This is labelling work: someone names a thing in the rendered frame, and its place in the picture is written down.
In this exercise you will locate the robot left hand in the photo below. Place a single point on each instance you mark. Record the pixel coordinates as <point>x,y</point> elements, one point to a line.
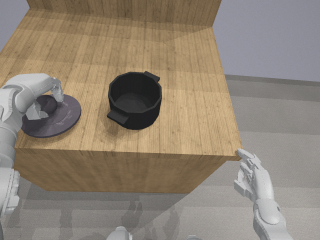
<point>39,84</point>

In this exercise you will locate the robot right hand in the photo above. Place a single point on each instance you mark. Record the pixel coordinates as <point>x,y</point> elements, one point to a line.
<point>259,185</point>

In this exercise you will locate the robot left forearm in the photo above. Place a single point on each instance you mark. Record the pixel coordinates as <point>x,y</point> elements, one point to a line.
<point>15,99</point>

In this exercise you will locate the robot left shin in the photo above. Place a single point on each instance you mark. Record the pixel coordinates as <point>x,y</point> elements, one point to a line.
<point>120,228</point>

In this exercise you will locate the lid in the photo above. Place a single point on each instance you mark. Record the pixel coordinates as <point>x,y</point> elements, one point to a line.
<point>66,115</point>

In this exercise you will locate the pot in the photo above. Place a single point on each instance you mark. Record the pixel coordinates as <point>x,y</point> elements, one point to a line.
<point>135,99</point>

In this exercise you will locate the robot right forearm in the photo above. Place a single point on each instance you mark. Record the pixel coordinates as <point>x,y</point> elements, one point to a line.
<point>268,222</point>

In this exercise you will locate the knob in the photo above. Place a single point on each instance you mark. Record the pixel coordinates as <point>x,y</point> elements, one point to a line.
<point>48,103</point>

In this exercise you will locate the left robot thigh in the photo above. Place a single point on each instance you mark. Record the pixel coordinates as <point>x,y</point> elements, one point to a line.
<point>120,235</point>

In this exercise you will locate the left robot upper arm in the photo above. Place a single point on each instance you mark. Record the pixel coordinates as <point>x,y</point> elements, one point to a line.
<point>9,193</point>

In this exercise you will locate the table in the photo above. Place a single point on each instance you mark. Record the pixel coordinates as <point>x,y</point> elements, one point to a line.
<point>86,44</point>

